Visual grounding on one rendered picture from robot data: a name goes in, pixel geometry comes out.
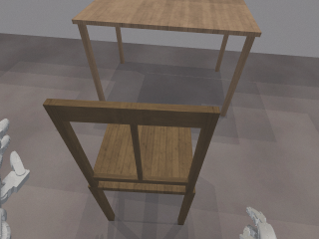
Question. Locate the chair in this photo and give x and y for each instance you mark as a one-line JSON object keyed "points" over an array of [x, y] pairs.
{"points": [[146, 148]]}

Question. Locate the right robot hand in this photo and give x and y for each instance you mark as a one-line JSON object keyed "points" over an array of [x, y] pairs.
{"points": [[264, 230]]}

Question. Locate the robot left forearm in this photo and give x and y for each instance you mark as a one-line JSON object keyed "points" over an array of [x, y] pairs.
{"points": [[5, 231]]}

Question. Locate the table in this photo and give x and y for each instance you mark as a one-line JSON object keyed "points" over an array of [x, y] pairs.
{"points": [[220, 17]]}

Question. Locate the left robot hand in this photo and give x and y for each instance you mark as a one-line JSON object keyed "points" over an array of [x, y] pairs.
{"points": [[19, 175]]}

